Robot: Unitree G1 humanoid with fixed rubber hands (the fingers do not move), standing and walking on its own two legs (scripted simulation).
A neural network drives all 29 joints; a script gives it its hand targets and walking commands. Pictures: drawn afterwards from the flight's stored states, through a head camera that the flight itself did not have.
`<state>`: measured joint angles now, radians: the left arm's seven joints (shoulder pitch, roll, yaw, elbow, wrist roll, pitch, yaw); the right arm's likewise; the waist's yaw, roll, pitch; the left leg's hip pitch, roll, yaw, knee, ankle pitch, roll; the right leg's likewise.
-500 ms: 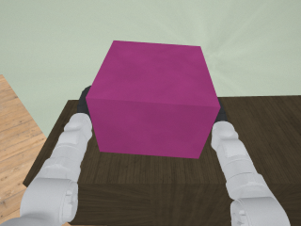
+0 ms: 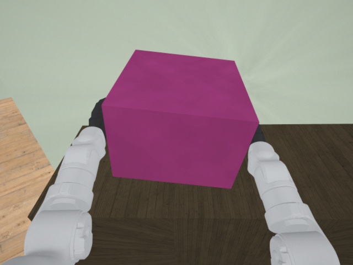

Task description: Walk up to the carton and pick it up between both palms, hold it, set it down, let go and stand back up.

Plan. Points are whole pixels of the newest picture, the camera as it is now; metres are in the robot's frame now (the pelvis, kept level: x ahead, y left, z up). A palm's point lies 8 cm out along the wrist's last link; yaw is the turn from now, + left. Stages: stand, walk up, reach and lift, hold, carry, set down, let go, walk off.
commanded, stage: reach and lift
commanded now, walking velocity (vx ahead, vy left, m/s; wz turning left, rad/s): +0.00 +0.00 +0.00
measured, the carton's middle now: (179, 113) +0.46 +0.00 +0.16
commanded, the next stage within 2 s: hold in 0.44 s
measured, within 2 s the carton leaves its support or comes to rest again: neither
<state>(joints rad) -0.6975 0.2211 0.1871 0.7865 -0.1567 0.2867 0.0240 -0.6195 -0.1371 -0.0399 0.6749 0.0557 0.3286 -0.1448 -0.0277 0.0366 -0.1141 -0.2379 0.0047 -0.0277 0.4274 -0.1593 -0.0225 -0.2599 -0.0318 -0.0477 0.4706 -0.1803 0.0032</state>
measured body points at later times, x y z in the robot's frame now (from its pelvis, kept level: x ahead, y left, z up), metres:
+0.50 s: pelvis +0.01 +0.00 +0.00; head -0.04 -0.02 +0.45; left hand +0.41 +0.19 +0.17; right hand +0.39 -0.19 +0.14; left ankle +0.05 +0.14 -0.74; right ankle +0.05 -0.11 -0.74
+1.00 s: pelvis +0.01 +0.00 +0.00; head -0.05 -0.02 +0.45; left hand +0.40 +0.19 +0.20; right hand +0.39 -0.19 +0.16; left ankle +0.05 +0.14 -0.74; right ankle +0.05 -0.11 -0.74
